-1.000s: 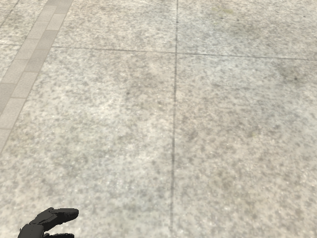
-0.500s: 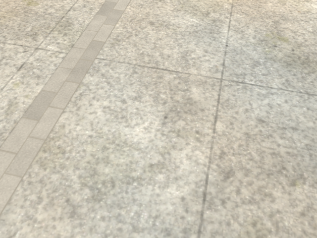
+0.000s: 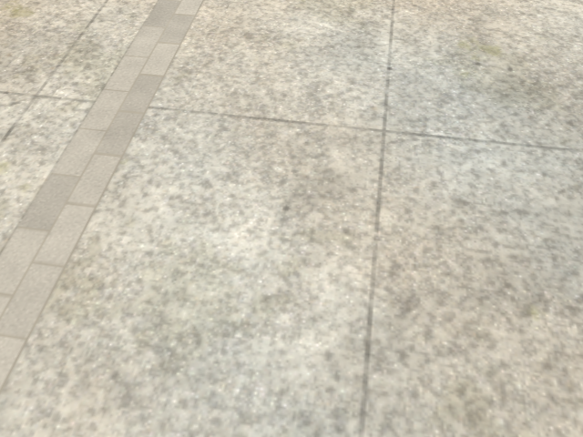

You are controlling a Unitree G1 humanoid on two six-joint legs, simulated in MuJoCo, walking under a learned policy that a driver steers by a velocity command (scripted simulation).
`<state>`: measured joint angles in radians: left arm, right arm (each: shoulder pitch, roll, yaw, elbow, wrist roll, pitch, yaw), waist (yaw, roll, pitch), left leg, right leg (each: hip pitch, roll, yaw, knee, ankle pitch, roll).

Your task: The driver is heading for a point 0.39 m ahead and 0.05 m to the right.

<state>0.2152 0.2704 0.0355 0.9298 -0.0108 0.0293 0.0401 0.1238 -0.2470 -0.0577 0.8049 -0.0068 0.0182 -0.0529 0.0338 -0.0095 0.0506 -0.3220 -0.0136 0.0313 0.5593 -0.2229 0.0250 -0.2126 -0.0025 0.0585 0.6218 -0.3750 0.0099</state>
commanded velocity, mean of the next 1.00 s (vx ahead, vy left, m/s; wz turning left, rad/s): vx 0.11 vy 0.00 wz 0.03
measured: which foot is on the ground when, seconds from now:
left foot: down 0.00-0.18, up 0.20-0.82, down 0.84-1.00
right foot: down 0.00-0.84, up 0.86-1.00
